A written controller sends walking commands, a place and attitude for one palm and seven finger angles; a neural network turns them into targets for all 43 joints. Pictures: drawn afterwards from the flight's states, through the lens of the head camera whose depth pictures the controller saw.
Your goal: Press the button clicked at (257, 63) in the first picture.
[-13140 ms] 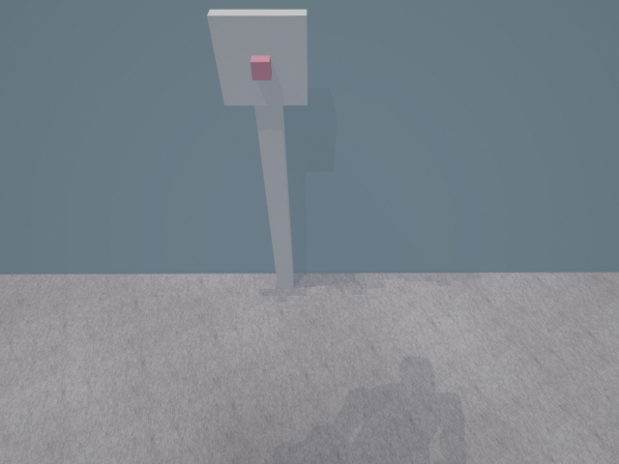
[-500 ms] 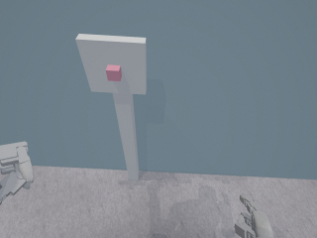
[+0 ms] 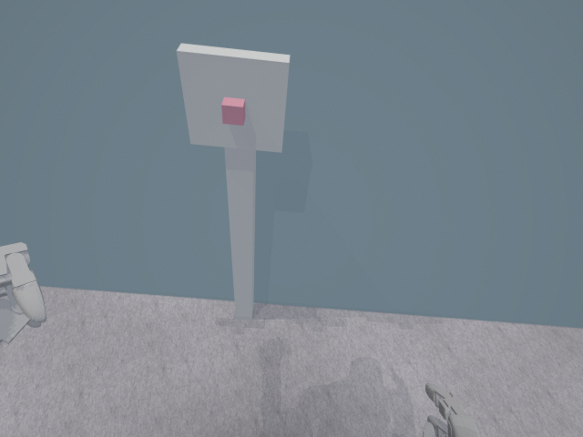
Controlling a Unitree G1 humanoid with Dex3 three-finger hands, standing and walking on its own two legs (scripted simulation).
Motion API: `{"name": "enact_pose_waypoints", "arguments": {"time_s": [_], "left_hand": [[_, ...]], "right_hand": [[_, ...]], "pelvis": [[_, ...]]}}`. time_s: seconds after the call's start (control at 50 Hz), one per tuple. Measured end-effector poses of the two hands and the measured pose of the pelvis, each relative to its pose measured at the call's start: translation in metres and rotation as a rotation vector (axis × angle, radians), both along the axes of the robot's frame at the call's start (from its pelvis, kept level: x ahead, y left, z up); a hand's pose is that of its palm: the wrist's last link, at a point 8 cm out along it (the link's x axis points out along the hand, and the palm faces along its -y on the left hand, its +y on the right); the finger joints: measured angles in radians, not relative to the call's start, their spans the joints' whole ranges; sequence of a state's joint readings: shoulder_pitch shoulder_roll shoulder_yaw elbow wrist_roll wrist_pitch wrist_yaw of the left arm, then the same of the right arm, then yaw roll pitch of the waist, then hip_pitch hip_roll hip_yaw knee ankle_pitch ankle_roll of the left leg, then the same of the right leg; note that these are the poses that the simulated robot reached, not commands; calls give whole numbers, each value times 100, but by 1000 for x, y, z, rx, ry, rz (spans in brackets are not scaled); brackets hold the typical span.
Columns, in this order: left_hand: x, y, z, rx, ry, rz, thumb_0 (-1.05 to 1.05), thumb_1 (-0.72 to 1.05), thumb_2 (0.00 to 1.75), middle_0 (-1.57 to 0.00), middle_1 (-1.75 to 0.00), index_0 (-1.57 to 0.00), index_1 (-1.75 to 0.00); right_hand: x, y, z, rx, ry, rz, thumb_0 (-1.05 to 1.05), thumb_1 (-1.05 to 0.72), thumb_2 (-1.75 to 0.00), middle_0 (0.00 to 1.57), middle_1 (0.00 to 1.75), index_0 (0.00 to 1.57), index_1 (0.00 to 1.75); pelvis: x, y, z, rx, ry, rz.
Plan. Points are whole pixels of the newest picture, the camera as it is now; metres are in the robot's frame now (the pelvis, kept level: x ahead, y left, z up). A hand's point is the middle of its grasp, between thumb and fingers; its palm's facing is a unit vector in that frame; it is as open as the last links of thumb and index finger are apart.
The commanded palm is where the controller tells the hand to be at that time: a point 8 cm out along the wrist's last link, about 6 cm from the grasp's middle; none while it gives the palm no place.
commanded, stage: step back with the hand held close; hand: left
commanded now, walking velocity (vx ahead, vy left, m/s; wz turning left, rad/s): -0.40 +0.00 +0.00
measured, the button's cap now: (234, 110) +0.61 +0.14 +0.13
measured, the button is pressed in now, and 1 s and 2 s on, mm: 0 0 0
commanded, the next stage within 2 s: stop stepping back and stand still in 0.10 s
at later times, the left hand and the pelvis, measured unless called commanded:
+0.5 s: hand out of the picture +0.10 +0.25 +0.17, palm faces +0.36 -0.85 -0.37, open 3.1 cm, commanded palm +0.07 +0.28 +0.18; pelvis -0.08 +0.01 +0.00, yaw -3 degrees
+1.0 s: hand out of the picture +0.08 +0.29 +0.16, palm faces +0.40 -0.84 -0.37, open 3.1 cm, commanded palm +0.03 +0.32 +0.18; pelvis -0.12 +0.05 +0.00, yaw -3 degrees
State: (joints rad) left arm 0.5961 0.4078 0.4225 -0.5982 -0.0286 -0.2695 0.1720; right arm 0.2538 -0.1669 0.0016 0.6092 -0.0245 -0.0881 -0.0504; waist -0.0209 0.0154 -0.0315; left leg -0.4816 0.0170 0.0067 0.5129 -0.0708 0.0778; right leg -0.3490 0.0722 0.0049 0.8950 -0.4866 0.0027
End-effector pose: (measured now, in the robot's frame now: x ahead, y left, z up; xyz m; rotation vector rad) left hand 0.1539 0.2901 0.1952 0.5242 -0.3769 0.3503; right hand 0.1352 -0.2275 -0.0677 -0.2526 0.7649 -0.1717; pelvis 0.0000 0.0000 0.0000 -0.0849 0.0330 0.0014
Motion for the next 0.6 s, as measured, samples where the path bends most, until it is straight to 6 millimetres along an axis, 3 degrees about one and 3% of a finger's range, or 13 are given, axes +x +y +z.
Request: {"name": "enact_pose_waypoints", "arguments": {"time_s": [0.1,0.16,0.22,0.34,0.48,0.6], "left_hand": [[-17,-18,-6,-39,46,-59,1,89,90,-131,-150,-131,-150],[-26,-33,-9,-27,60,-123,1,89,90,-131,-150,-131,-150],[-37,-36,-4,-11,51,-157,1,89,90,-131,-150,-131,-150],[-57,-20,-9,-10,56,-116,1,88,90,-131,-150,-131,-150],[-89,-4,-15,-62,68,-39,1,89,90,-131,-150,-131,-150],[-80,14,-24,-129,16,-21,1,89,90,-131,-150,-131,-150]], "right_hand": [[-11,3,2,24,-14,44,1,-90,-90,20,30,20,30],[-20,-2,-5,26,-13,53,1,-90,-90,20,30,20,30],[-36,-8,-5,19,2,13,1,-90,-90,20,30,20,30],[-67,-23,2,-20,-37,-70,1,-90,-90,20,30,20,30],[-96,-25,7,-57,-27,-76,1,-91,-90,20,30,20,30],[-106,-8,5,-76,-23,-78,1,-91,-90,20,30,20,30]], "pelvis": [[-23,-7,2,20,48,-28],[-45,-10,-3,21,41,-51],[-55,-10,-3,21,11,-56],[-66,-5,-6,18,-38,-40],[-79,4,-3,30,-46,-56],[-91,22,-5,43,-57,-44]]}}
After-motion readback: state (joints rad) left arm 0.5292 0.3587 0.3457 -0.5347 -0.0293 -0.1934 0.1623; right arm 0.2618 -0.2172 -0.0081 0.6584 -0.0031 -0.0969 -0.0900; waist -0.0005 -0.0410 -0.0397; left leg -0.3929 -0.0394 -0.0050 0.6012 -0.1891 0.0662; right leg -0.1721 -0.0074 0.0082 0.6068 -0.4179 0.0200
